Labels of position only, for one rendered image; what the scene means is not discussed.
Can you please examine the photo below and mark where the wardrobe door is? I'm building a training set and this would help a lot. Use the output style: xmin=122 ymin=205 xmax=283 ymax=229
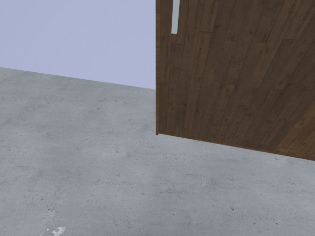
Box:
xmin=158 ymin=0 xmax=315 ymax=151
xmin=277 ymin=101 xmax=315 ymax=154

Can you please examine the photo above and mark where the left robot hand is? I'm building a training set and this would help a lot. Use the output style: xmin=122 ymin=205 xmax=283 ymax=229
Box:
xmin=40 ymin=225 xmax=66 ymax=236

